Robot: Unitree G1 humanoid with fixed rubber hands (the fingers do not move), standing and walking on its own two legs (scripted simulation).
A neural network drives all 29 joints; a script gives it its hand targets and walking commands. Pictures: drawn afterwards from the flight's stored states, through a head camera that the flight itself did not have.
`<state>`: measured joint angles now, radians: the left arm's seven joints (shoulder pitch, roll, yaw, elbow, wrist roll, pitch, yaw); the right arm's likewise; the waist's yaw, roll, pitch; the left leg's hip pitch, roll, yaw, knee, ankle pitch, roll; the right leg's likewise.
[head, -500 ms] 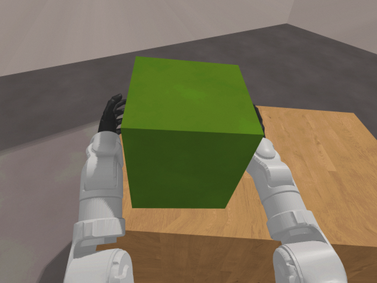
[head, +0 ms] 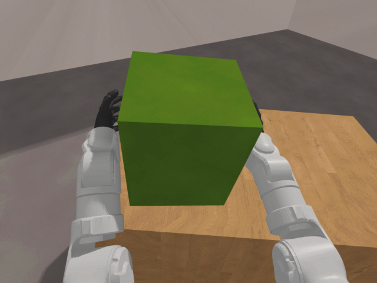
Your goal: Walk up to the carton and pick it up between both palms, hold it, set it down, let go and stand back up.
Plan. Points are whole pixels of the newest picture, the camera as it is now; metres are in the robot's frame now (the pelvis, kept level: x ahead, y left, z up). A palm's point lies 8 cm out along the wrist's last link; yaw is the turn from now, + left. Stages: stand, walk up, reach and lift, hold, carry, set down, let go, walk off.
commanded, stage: hold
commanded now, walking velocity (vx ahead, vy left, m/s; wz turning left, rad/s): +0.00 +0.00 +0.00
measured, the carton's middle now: (181, 134) +0.37 +0.01 +0.17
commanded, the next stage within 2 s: none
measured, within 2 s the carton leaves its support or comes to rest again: neither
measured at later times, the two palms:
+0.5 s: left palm (108, 128) +0.37 +0.16 +0.19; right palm (254, 132) +0.37 -0.14 +0.18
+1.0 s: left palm (106, 129) +0.36 +0.16 +0.19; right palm (253, 132) +0.36 -0.14 +0.18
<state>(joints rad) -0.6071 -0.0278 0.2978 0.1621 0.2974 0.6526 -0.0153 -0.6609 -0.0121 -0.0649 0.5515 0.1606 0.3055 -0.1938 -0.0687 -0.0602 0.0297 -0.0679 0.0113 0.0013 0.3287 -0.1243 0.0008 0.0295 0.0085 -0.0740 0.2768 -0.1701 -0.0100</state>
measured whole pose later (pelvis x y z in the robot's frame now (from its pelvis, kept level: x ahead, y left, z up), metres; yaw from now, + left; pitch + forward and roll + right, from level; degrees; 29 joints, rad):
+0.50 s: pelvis +0.01 +0.00 +0.00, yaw +0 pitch -8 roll -1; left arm -0.58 -0.04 0.29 0.10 0.31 0.68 -0.02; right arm -0.64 -0.03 -0.04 0.51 0.19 0.31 -0.20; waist -0.08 -0.06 0.04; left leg -0.06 0.01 0.00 0.34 -0.14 0.00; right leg 0.04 0.01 -0.07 0.27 -0.18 -0.01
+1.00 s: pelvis +0.00 +0.00 +0.00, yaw +0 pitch -8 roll -1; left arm -0.60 -0.03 0.30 0.13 0.31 0.67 -0.03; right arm -0.66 -0.01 -0.06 0.52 0.16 0.31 -0.20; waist -0.07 -0.06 0.04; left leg -0.06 0.01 0.00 0.33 -0.12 0.00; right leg 0.03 0.01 -0.08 0.28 -0.17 -0.01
